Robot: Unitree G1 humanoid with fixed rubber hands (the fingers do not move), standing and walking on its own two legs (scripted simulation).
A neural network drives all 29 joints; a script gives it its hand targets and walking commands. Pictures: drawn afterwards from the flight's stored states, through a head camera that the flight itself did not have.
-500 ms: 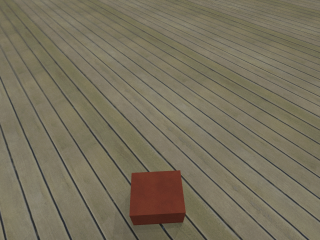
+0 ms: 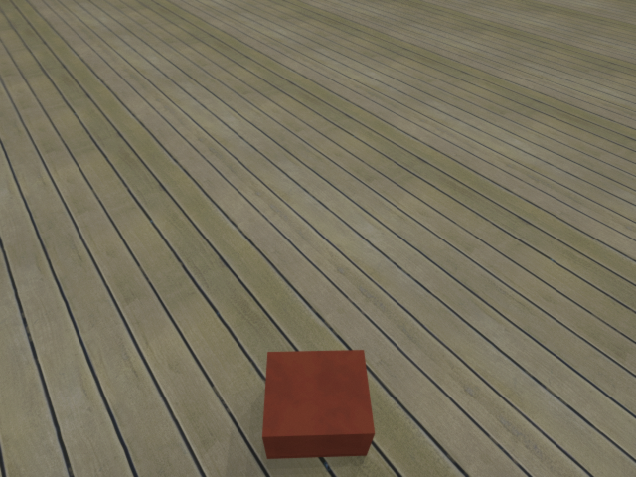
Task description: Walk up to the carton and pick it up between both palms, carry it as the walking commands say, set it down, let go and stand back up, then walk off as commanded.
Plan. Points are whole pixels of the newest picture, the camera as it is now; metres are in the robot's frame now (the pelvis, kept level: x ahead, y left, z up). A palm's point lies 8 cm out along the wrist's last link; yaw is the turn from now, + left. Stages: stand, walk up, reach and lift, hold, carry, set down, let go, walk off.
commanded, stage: stand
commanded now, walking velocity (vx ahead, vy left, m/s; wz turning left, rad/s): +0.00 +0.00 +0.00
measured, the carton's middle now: (316, 403) +0.49 -0.03 -0.68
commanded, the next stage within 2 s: reach and lift in 0.24 s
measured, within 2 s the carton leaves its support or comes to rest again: neither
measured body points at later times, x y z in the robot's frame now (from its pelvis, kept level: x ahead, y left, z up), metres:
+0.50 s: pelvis -0.01 -0.01 -0.02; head +0.00 -0.01 +0.43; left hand +0.18 +0.22 -0.12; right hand +0.17 -0.23 -0.12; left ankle +0.03 +0.10 -0.74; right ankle +0.01 -0.10 -0.74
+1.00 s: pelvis -0.02 -0.01 -0.05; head +0.12 -0.01 +0.37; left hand +0.25 +0.21 -0.17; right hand +0.24 -0.23 -0.17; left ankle +0.03 +0.10 -0.74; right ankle +0.01 -0.10 -0.74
